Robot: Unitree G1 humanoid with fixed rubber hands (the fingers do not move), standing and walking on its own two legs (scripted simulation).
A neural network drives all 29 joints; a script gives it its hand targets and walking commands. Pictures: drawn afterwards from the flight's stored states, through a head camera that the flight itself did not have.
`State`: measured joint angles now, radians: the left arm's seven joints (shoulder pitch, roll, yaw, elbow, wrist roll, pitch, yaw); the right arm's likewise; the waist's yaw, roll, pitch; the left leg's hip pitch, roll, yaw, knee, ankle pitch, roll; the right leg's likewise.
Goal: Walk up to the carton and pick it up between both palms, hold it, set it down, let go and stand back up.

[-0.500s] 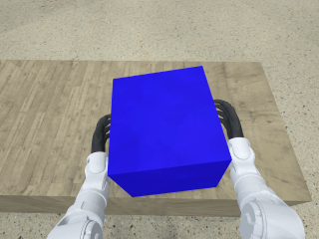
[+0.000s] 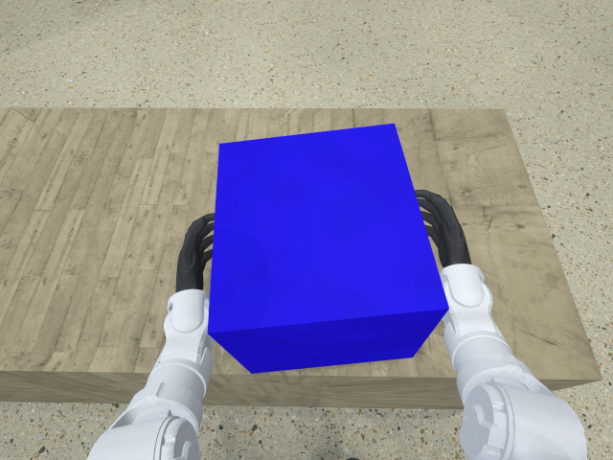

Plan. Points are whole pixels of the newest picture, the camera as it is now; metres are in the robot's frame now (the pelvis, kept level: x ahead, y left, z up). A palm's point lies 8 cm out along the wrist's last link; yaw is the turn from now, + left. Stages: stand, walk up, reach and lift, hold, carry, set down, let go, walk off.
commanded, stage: set down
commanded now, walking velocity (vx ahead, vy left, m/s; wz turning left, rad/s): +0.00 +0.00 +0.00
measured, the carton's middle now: (319, 254) +0.42 +0.00 -0.06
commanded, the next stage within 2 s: none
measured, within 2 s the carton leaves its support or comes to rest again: rests again in 1.02 s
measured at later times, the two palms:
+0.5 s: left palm (197, 275) +0.36 +0.17 -0.02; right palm (451, 259) +0.39 -0.19 -0.02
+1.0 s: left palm (195, 275) +0.38 +0.18 -0.05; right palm (437, 254) +0.41 -0.18 -0.04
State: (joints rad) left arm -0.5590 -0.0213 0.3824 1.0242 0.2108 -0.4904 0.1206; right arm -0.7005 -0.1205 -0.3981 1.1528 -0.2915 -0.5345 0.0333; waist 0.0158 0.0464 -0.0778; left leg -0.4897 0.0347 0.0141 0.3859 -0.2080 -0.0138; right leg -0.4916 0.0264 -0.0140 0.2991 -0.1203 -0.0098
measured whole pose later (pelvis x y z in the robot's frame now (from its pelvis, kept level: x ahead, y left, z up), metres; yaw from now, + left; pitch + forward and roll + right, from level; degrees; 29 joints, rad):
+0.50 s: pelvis -0.01 +0.00 +0.00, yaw +0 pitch +20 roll -1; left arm -0.60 -0.02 0.41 1.06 0.21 -0.55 0.11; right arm -0.71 -0.12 -0.45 1.17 -0.32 -0.55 0.04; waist 0.02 0.05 -0.09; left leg -0.56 0.03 0.01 0.42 -0.21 -0.01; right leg -0.57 0.03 -0.01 0.35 -0.13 -0.01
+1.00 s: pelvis -0.02 +0.00 -0.03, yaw -1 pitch +29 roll -2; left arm -0.75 0.08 0.21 1.29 -0.03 -0.54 0.16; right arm -0.88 -0.21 -0.11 1.40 0.14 -0.52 0.03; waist 0.05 0.04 -0.23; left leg -0.87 0.05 0.01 0.66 -0.29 -0.02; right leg -0.87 0.04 -0.01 0.56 -0.19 -0.01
